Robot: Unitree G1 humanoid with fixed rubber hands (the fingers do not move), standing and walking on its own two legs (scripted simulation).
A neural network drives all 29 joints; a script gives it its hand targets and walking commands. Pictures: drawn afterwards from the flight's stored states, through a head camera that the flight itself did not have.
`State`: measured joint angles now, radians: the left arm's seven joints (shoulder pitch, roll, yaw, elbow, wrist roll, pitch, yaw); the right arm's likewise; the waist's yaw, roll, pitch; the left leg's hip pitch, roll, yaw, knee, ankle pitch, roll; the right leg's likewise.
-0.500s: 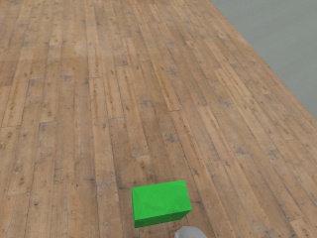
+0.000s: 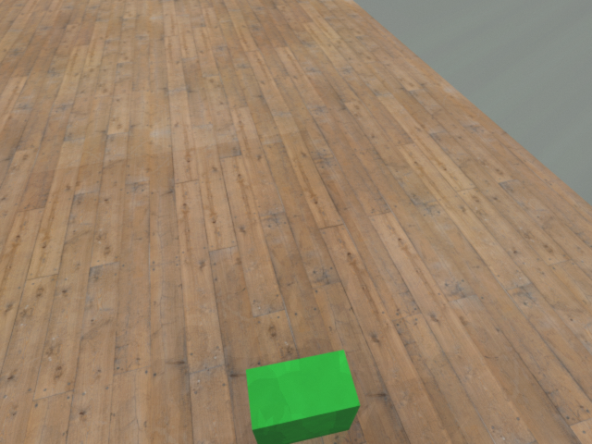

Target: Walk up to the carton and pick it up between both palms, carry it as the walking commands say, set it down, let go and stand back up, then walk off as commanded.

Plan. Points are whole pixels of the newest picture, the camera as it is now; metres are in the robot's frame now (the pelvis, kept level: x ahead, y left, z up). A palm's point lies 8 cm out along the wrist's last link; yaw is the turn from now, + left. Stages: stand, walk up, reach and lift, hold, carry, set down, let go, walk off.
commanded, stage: walk up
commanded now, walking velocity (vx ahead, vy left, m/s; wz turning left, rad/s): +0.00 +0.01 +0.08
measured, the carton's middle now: (300, 401) +0.36 -0.02 -0.65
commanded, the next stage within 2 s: stand in 1.68 s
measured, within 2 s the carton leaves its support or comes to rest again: neither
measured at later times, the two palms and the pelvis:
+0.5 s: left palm out of the picture -0.02 +0.21 -0.15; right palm out of the picture +0.03 -0.24 -0.15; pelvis +0.01 -0.01 -0.01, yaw +3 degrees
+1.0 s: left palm out of the picture -0.04 +0.22 -0.15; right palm out of the picture +0.00 -0.29 -0.14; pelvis -0.03 -0.04 -0.01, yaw +6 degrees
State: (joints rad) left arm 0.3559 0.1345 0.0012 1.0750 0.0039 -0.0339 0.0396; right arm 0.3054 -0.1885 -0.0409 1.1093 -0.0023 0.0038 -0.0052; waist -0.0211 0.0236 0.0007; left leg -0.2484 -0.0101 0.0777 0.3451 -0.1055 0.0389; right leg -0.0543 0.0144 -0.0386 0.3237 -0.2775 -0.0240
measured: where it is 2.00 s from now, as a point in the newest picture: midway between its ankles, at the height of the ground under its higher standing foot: outside the picture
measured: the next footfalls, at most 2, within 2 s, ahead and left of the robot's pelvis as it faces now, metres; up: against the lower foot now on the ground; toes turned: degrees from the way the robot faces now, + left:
left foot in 1.28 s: -0.03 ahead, +0.07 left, +0.00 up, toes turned -1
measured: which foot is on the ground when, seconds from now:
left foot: down 0.00-1.00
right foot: down 0.00-1.00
